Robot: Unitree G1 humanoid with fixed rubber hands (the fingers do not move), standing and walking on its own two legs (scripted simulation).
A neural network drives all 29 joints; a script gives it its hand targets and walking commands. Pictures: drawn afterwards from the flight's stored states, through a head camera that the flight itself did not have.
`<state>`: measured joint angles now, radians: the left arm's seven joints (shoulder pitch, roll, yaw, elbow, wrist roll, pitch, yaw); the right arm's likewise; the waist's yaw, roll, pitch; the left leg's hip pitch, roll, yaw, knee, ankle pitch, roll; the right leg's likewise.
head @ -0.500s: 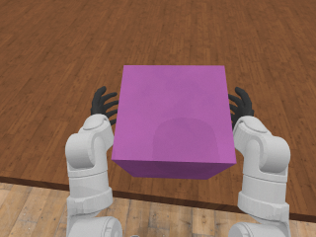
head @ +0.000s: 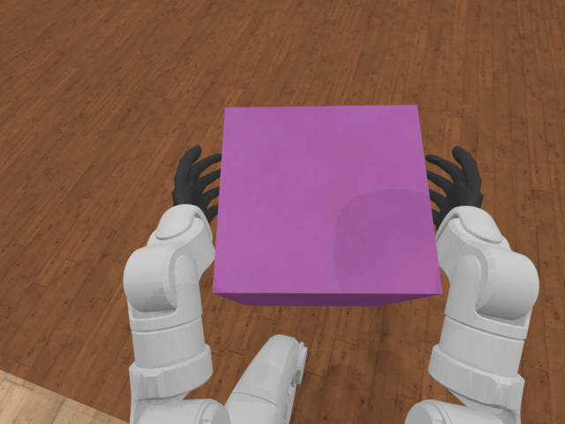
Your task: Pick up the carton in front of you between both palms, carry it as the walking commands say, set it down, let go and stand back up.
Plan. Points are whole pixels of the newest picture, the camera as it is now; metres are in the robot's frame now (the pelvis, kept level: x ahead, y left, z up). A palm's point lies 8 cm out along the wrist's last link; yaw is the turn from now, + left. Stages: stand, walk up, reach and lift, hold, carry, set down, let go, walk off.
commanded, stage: carry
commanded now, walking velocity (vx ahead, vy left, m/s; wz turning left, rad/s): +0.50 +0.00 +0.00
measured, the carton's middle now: (315, 225) +0.36 +0.05 +0.06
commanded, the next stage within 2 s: none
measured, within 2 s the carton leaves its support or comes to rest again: neither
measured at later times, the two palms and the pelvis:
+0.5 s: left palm out of the picture +0.82 +0.09 +0.32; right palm out of the picture +0.82 -0.21 +0.34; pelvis +0.45 -0.03 +0.14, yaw +1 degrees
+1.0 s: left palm out of the picture +1.09 +0.11 +0.25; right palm out of the picture +1.08 -0.19 +0.24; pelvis +0.79 -0.02 +0.15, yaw +0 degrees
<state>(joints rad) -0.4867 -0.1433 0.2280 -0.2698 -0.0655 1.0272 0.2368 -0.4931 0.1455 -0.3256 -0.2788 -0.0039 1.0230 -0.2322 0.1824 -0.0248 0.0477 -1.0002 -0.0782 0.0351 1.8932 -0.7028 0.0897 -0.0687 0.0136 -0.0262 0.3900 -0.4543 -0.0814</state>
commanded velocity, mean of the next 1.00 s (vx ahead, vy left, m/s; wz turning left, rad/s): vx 0.50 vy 0.00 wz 0.00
